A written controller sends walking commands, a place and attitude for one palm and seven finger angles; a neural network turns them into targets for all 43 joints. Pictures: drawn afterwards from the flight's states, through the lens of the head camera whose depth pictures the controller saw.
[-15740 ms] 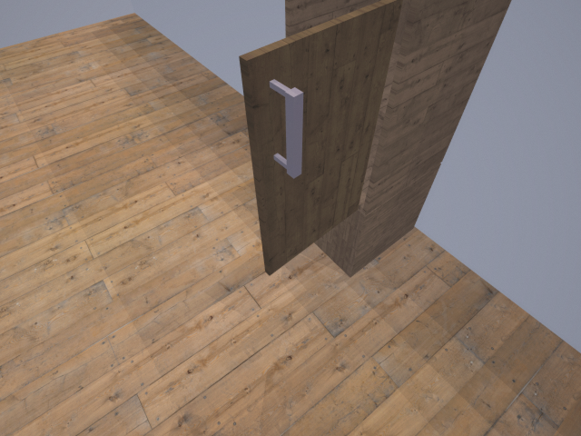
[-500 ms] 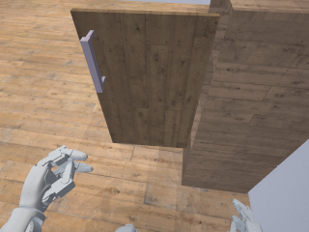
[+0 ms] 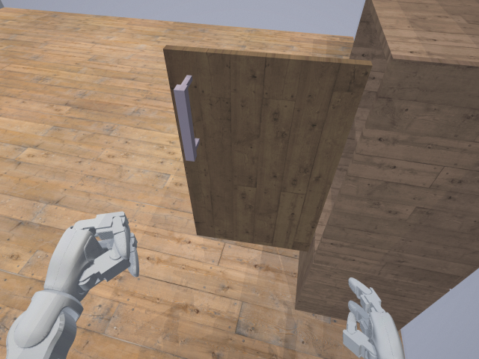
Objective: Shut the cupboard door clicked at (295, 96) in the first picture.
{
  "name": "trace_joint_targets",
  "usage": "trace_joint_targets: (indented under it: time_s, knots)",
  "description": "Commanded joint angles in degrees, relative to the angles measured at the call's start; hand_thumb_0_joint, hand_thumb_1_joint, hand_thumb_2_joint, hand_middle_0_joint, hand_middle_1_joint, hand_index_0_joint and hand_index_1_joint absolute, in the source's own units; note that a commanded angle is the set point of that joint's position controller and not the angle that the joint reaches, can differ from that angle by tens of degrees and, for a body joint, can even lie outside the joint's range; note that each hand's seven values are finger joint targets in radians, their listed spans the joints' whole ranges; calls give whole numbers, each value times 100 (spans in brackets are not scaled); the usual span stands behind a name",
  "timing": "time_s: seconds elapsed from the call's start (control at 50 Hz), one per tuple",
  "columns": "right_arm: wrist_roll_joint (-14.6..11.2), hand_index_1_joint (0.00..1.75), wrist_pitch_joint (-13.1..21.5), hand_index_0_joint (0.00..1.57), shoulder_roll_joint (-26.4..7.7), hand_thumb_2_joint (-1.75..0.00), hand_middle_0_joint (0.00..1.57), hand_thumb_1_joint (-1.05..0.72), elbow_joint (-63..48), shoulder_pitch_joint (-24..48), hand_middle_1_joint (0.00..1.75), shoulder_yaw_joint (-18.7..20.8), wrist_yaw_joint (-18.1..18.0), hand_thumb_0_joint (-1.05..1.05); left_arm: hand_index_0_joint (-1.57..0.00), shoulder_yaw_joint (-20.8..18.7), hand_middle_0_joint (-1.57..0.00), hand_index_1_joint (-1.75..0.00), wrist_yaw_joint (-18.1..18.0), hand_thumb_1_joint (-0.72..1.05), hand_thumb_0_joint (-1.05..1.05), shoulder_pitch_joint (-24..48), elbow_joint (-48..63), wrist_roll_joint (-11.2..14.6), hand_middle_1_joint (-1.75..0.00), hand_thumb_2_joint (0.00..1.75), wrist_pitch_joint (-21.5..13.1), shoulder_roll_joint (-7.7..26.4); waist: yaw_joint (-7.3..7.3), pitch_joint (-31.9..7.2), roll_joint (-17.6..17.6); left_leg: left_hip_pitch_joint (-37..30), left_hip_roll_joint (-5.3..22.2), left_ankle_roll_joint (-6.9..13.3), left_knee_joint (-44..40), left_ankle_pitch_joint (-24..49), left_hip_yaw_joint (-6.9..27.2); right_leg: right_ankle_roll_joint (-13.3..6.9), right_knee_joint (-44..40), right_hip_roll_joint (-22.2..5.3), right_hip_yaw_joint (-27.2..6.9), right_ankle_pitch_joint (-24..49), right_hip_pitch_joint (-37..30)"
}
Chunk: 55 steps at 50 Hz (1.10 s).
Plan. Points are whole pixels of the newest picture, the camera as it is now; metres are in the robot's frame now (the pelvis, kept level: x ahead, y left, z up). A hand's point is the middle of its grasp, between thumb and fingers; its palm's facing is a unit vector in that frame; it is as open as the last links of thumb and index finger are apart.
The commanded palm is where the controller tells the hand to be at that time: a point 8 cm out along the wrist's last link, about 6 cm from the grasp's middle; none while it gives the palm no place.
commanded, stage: raise the hand and make a fist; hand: left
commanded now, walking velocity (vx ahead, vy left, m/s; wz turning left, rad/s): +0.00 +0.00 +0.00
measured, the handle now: (189, 120) +0.51 +0.16 +0.15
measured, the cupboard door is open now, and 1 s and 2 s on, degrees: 93 93 93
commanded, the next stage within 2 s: bring the fist close to the handle in 0.62 s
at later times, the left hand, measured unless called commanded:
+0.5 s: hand (140, 244) +0.23 +0.16 +0.15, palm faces -0.05 -1.00 -0.06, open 3.1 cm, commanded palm +0.20 +0.21 +0.15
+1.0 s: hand (158, 213) +0.27 +0.15 +0.15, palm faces -0.06 -1.00 -0.06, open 3.1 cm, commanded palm +0.26 +0.20 +0.15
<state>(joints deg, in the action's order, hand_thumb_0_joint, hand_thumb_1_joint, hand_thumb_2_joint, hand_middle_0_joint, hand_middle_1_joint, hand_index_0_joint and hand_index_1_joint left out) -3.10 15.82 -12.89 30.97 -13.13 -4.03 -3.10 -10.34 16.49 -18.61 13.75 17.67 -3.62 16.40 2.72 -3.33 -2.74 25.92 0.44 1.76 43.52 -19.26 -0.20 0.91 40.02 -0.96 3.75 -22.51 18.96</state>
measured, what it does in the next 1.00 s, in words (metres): stands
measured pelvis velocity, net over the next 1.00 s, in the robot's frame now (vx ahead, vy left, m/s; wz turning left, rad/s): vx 0.00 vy -0.03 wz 0.00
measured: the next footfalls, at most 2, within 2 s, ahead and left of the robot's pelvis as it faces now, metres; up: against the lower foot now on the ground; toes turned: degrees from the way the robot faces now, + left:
none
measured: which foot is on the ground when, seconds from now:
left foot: down 0.00-1.00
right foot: down 0.00-1.00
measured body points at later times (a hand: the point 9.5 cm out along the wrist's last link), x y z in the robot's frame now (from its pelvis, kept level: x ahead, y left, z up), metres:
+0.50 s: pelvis +0.00 -0.03 +0.02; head -0.02 -0.05 +0.46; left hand +0.22 +0.22 +0.15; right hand +0.18 -0.25 -0.05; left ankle +0.04 +0.10 -0.71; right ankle -0.02 -0.13 -0.71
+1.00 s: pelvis +0.00 -0.03 +0.01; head -0.01 -0.06 +0.46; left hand +0.27 +0.20 +0.16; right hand +0.19 -0.26 -0.06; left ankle +0.04 +0.10 -0.71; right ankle -0.02 -0.13 -0.71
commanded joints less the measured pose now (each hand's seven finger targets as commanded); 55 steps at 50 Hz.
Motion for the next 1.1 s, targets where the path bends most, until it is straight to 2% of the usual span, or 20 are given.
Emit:
trace_joint_targets:
  time_s: [0.0,0.14,0.16,0.28,0.34,0.42,0.44,0.48,0.54,0.56,0.6,0.66,0.7,0.74,0.84,0.9,0.94,0.96,1.04,1.08]
  knots:
    - [-40,30,293,20,-775,-90,20,-90,-775,393,30,303,-85,0,-130,-512,-130,-150,19,90,0,1056,1258,105,-150,90,-139,755,-97,-561,-196,-1045,43,-56,-1225,763,388,-197,-704,264,139,1112,139]
    - [-55,30,330,20,-793,-90,20,-90,-649,555,30,254,-128,0,-130,-765,-130,-150,75,90,0,1508,1138,174,-150,90,128,1030,-17,-472,-12,-1259,-1,-16,-1473,806,332,-196,-1100,239,68,1121,-229]
    - [-78,30,344,20,-753,-90,20,-90,-655,608,30,246,-127,0,-130,-669,-130,-150,106,90,0,1572,1159,185,-150,90,171,917,-31,-462,-128,-1324,-9,-6,-1506,820,289,-185,-1146,217,55,1148,-221]
    - [-111,30,390,20,-768,-90,20,-90,-603,660,30,260,-120,0,-130,-709,-130,-150,152,90,0,1337,782,244,-150,90,431,832,22,-215,150,-1264,-51,2,-1601,704,207,-145,-1395,182,-20,980,-252]
    - [-88,30,423,20,-793,-90,20,-90,-625,665,30,279,-110,0,-130,-824,-130,-150,110,90,0,1380,939,212,-150,90,384,1019,50,-253,127,-1270,-85,16,-1551,744,163,-145,-1453,153,-115,946,-328]
    - [-64,30,504,20,-753,-90,20,-90,-608,621,30,308,-113,0,-130,-847,-130,-150,24,90,0,1453,1153,198,-150,90,134,971,24,-546,163,-1422,-102,35,-1476,975,90,-114,-1357,145,-103,1212,-419]
    - [-51,30,520,20,-784,-90,20,-90,-561,586,30,310,-111,0,-130,-918,-130,-150,11,90,0,1438,1087,191,-150,90,91,1094,21,-433,230,-1353,-104,36,-1438,999,96,-115,-1388,137,-159,1241,-430]
    - [-65,30,545,20,-746,-90,20,-90,-539,599,30,311,-115,0,-130,-800,-130,-150,17,90,0,1516,1054,184,-150,90,21,957,-6,-366,33,-1393,-107,33,-1444,940,59,-105,-1407,125,-168,1208,-335]
    - [-57,30,562,20,-787,-90,20,-90,-485,582,30,326,-129,0,-130,-854,-130,-150,28,90,0,1422,856,180,-150,90,40,1037,-6,-242,272,-1275,-108,37,-1364,922,65,-75,-1456,81,-285,1177,-338]
    - [-74,30,555,20,-757,-90,20,-90,-510,617,30,319,-128,0,-130,-691,-130,-150,68,90,0,1460,869,177,-150,90,57,860,-27,-195,217,-1279,-112,47,-1362,894,41,-62,-1471,70,-302,1132,-264]
    - [-73,30,562,20,-760,-90,20,-90,-524,619,30,321,-140,0,-130,-712,-130,-150,89,90,0,1501,940,171,-150,90,70,922,-18,-299,46,-1345,-118,43,-1364,874,36,-63,-1458,62,-297,1109,-279]
    - [-63,30,556,20,-755,-90,20,-90,-528,633,30,328,-151,0,-130,-775,-130,-150,125,90,0,1430,862,216,-150,90,105,928,-17,-325,396,-1245,-117,51,-1244,923,36,3,-1498,-11,-466,1185,-315]
    - [-68,30,556,20,-759,-90,20,-90,-529,639,30,329,-148,0,-130,-778,-130,-150,125,90,0,1451,880,221,-150,90,80,916,-5,-325,265,-1297,-114,47,-1261,995,34,-14,-1425,22,-378,1312,-301]
    - [-61,30,540,20,-799,-90,20,-90,-447,596,30,318,-175,0,-130,-726,-130,-150,76,90,0,2003,762,185,-150,90,76,990,-105,-172,272,-1296,-109,56,-1251,937,66,-23,-1422,53,-352,1230,-178]
    - [-80,30,507,20,-809,-90,20,-90,-361,562,30,325,-218,0,-130,-637,-130,-150,20,90,0,2594,365,105,-150,90,72,997,-134,-300,269,-1413,-100,66,-1283,954,69,-45,-1378,81,-302,1252,-162]
    - [-83,30,472,20,-780,-90,20,-90,-369,591,30,318,-223,0,-130,-509,-130,-150,4,90,0,2923,167,52,-150,90,116,875,-108,-524,171,-1520,-113,66,-1341,1021,68,-66,-1306,81,-240,1388,-216]
    - [-72,30,410,20,-819,-90,20,-90,-331,547,30,322,-219,0,-130,-754,-130,-150,-29,90,0,2905,-177,45,-150,90,196,1133,-56,-536,375,-1437,-100,63,-1308,1140,74,-62,-1308,71,-288,1548,-322]
    - [-83,30,378,20,-790,-90,20,-90,-349,597,30,313,-209,0,-130,-608,-130,-150,-12,90,0,3115,-196,20,-150,90,207,978,-85,-599,329,-1460,-103,66,-1338,1175,49,-65,-1276,61,-259,1600,-322]
    - [-77,30,286,20,-807,-90,20,-90,-357,585,30,317,-180,0,-130,-726,-130,-150,-66,90,0,3385,-443,1,-150,90,252,1103,-36,-767,197,-1529,-100,44,-1309,1398,37,-94,-1191,68,-229,1907,-420]
    - [-84,30,256,20,-773,-90,20,-90,-381,600,30,338,-161,0,-130,-620,-130,-150,-90,90,0,3569,-433,-21,-150,90,228,957,-70,-908,156,-1644,-93,45,-1306,1510,17,-90,-1144,75,-205,2083,-396]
